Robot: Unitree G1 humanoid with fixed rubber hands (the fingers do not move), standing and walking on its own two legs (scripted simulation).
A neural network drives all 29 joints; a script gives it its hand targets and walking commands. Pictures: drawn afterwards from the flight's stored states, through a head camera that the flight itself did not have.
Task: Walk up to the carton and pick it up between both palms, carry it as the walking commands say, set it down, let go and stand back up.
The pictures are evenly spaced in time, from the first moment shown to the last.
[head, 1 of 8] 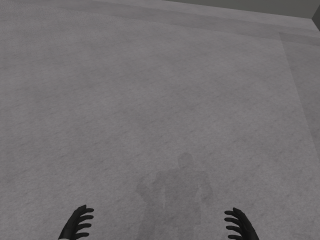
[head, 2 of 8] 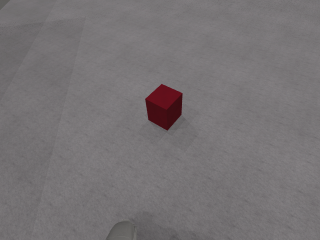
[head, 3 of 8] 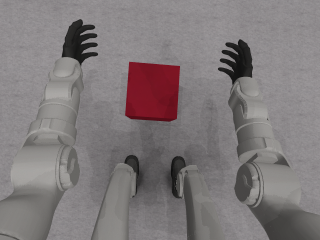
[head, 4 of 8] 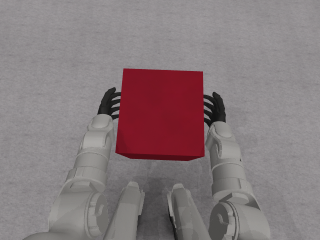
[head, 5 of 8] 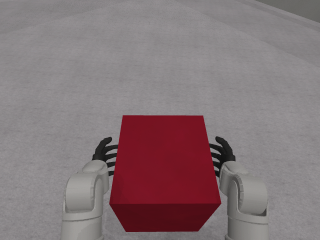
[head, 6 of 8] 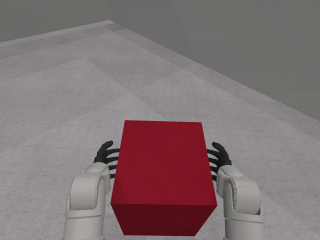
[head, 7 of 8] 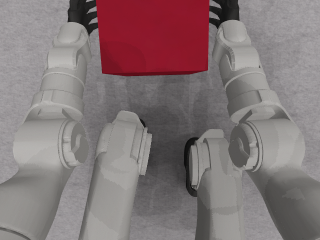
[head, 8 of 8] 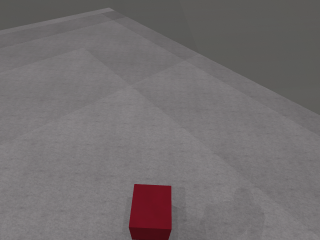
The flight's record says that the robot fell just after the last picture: no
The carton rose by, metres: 0.66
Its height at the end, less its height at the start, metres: +0.00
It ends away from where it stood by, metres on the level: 3.18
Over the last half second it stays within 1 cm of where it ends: yes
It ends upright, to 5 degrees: yes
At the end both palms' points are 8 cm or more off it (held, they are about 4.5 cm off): yes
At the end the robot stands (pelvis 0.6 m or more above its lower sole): yes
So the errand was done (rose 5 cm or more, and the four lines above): yes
